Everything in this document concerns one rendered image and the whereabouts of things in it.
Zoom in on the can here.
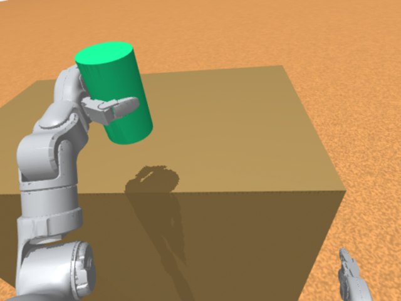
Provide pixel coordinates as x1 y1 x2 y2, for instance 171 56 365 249
75 41 153 145

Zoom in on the right robot hand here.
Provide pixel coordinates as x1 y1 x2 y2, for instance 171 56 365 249
338 248 373 301

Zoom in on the left robot hand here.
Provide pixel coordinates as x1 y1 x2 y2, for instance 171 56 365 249
54 64 140 126

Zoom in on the left robot arm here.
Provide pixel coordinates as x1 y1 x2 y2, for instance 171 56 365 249
5 100 96 301

